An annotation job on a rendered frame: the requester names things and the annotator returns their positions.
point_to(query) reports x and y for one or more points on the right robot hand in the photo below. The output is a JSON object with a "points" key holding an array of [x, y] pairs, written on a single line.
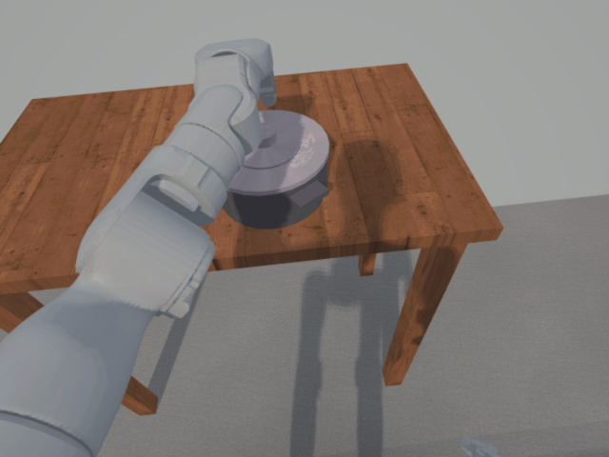
{"points": [[475, 448]]}

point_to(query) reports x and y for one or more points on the left robot forearm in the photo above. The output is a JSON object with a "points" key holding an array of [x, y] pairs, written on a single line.
{"points": [[192, 170]]}

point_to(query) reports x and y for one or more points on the pot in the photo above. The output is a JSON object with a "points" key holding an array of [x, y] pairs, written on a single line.
{"points": [[278, 210]]}

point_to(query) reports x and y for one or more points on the robot left upper arm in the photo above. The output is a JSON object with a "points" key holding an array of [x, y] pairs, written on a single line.
{"points": [[64, 370]]}

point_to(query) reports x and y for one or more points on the left robot hand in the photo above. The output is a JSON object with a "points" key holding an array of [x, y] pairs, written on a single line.
{"points": [[260, 52]]}

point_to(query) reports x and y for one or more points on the table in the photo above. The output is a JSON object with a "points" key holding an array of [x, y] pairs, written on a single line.
{"points": [[396, 181]]}

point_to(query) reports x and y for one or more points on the knob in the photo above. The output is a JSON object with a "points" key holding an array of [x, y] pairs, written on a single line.
{"points": [[269, 136]]}

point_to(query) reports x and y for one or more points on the lid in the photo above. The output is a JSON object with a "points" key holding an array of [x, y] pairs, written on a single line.
{"points": [[299, 154]]}

